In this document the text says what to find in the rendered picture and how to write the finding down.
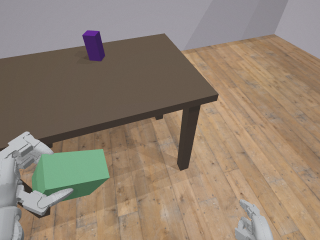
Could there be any table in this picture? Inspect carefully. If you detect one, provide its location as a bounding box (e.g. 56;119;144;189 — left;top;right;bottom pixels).
0;33;219;218

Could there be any robot left forearm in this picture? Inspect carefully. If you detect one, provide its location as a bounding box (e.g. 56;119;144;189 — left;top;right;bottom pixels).
0;206;24;240

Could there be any sponge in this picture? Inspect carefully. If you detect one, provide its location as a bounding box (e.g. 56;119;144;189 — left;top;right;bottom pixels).
31;149;110;202

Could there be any robot right hand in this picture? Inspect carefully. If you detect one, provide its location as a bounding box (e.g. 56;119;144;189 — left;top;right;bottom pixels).
234;199;274;240

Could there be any robot left hand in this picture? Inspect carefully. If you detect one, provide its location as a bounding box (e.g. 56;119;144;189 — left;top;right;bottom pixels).
0;131;74;216

